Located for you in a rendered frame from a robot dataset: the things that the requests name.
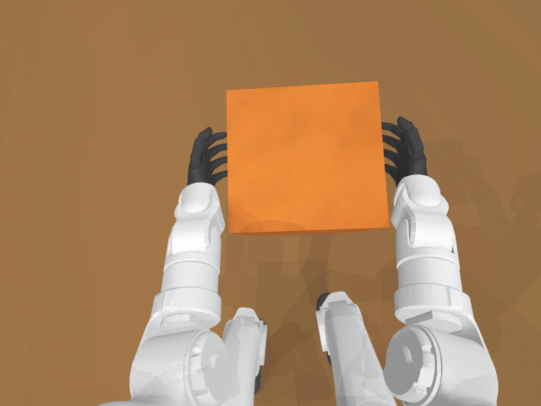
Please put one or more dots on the left robot upper arm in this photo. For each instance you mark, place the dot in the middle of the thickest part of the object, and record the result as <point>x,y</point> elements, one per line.
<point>180,369</point>

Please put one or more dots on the robot left forearm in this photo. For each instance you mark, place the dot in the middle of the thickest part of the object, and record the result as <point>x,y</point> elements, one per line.
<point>189,292</point>

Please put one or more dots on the left robot foot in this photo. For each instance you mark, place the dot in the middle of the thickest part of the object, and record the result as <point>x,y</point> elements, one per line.
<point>257,379</point>

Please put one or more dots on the carton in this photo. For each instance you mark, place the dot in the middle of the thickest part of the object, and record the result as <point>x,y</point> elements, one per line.
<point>305,159</point>

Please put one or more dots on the robot right forearm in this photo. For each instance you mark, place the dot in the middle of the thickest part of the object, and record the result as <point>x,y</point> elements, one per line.
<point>429,282</point>

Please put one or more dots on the right robot thigh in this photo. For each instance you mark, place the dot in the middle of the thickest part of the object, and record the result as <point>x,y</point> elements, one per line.
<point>357,373</point>

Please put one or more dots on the robot left hand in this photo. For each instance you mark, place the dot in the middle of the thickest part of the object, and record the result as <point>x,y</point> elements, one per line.
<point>200,167</point>

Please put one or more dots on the right robot upper arm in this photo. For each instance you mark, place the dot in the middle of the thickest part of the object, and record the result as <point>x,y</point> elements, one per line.
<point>428,367</point>

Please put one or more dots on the robot right hand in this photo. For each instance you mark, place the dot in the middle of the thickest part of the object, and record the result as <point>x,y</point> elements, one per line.
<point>411,159</point>

